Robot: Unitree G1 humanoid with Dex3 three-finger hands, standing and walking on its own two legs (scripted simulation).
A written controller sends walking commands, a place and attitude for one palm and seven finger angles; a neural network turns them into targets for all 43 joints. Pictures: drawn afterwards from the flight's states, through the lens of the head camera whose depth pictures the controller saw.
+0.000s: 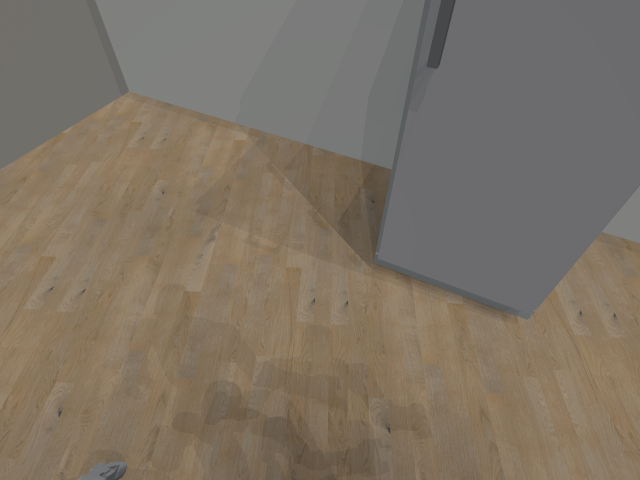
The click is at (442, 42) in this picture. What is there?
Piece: fridge door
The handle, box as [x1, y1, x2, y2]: [426, 0, 455, 68]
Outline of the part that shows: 455,0 441,0 426,66 436,68 439,64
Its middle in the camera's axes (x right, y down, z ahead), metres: +0.26 -0.49 +0.76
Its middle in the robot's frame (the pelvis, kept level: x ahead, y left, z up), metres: +0.94 -0.21 +0.24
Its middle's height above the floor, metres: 1.01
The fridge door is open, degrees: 0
